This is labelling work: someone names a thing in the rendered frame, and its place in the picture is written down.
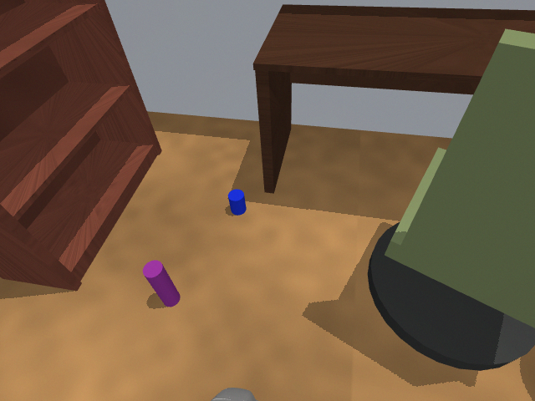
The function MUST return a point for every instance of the bookshelf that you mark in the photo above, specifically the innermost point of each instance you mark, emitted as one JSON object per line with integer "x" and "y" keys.
{"x": 75, "y": 138}

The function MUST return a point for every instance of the office chair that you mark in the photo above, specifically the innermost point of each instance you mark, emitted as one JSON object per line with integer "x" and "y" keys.
{"x": 455, "y": 278}

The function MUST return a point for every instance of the desk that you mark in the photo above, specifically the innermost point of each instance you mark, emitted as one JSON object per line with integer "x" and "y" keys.
{"x": 443, "y": 50}

